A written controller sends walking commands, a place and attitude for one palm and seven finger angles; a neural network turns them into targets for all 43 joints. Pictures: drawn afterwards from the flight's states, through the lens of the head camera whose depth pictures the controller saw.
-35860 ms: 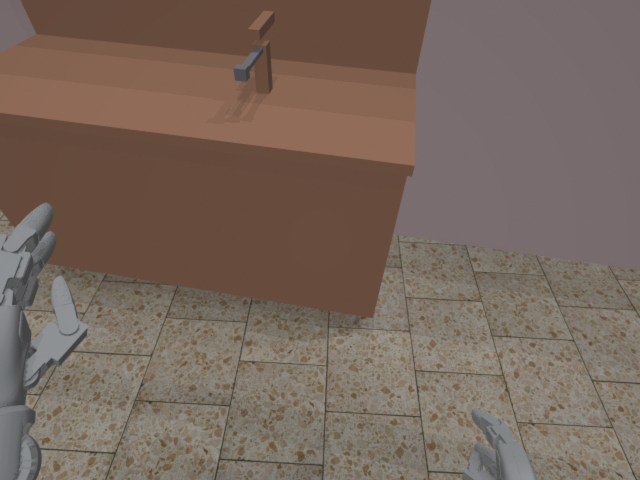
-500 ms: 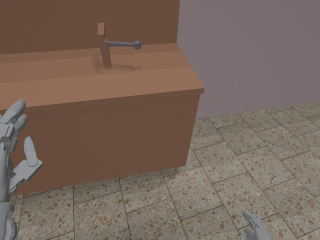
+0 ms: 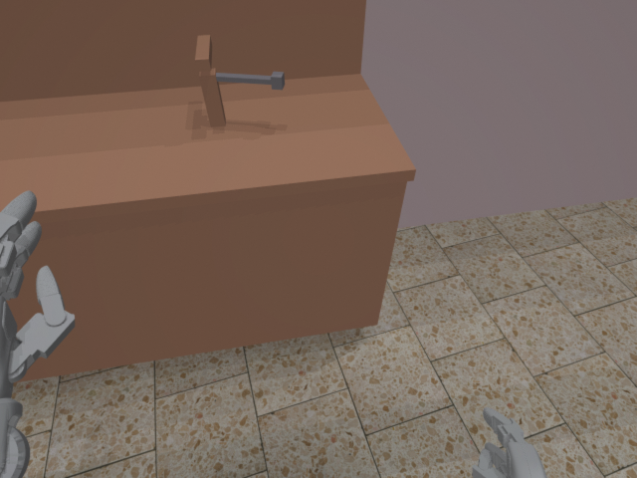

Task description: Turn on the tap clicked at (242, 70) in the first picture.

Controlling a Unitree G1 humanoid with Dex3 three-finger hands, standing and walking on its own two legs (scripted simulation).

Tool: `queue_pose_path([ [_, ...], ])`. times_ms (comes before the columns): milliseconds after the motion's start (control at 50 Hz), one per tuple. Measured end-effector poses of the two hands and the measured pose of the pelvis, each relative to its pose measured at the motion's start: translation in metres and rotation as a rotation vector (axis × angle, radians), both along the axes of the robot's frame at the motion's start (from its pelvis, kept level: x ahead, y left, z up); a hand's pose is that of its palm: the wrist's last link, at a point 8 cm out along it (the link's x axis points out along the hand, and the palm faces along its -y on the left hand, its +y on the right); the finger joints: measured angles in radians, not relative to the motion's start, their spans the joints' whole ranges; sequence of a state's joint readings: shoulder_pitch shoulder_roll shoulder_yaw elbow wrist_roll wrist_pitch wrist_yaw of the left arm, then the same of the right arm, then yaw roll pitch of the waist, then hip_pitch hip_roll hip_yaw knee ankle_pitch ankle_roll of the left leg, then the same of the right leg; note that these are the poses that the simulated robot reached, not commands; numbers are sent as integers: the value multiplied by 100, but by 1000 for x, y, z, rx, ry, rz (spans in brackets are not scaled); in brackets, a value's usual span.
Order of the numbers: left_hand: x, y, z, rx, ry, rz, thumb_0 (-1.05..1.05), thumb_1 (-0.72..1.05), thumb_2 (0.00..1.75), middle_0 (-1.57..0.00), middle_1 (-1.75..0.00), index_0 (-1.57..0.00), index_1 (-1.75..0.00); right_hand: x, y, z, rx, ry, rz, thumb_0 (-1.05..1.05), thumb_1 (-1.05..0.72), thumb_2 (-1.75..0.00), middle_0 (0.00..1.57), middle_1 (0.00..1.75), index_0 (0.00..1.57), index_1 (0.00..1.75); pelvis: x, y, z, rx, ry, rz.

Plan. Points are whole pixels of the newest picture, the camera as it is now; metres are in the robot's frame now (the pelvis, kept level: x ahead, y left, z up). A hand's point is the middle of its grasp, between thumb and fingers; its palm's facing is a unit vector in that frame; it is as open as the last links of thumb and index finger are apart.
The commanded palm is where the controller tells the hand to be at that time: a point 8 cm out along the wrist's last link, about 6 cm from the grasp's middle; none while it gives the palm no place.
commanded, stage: stop stepping back and stand still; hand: left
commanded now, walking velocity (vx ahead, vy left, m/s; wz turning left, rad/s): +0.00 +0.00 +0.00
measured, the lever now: (277, 80) +0.87 +0.14 +0.10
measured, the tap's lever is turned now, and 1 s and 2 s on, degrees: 72 72 72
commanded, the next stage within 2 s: stand and check the lever's angle in 0.42 s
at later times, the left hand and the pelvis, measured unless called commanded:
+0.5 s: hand (67, 296) +0.25 +0.27 +0.16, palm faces +0.38 -0.86 -0.34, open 7.4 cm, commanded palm +0.20 +0.30 +0.18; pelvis +0.03 +0.03 +0.01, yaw -1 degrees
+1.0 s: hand (51, 298) +0.24 +0.28 +0.17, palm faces +0.38 -0.86 -0.34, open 7.4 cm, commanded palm +0.19 +0.32 +0.18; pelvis +0.02 +0.04 +0.01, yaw -1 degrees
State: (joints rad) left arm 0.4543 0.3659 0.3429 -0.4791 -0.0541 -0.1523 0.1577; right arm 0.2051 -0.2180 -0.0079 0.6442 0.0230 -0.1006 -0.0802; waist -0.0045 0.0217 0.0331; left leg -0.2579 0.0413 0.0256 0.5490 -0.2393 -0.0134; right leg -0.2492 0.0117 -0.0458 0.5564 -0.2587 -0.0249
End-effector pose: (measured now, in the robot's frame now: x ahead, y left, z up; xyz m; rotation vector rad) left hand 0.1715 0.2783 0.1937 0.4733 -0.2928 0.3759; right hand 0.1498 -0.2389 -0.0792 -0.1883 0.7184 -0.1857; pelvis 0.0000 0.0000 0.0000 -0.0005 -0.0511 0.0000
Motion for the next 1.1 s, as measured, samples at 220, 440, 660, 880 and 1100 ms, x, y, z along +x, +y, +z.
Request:
queue_pose_path([
  [220,23,2,-12,-66,61,-20,1,89,90,-21,-31,-21,-30,31,12,13,-2,-22,27,1,-90,-90,20,30,20,30,21,9,7,-10,16,-11],
  [440,34,24,-15,-79,73,-7,1,89,90,-21,-31,-21,-30,45,29,22,-8,-29,29,1,-90,-90,20,30,20,30,29,22,10,-16,24,-22],
  [660,35,35,-15,-89,60,-17,1,89,90,-21,-31,-21,-30,38,44,21,-13,-7,34,1,-90,-90,20,30,20,30,28,35,11,-18,27,-26],
  [880,32,40,-14,-87,57,-15,1,89,90,-21,-31,-21,-30,28,50,17,-3,9,26,1,-90,-90,20,30,20,30,24,40,11,-18,27,-28],
  [1100,28,38,-12,-76,54,-11,1,89,90,-21,-31,-21,-30,24,47,15,-6,14,23,1,-90,-90,20,30,20,30,21,39,11,-18,28,-25],
])
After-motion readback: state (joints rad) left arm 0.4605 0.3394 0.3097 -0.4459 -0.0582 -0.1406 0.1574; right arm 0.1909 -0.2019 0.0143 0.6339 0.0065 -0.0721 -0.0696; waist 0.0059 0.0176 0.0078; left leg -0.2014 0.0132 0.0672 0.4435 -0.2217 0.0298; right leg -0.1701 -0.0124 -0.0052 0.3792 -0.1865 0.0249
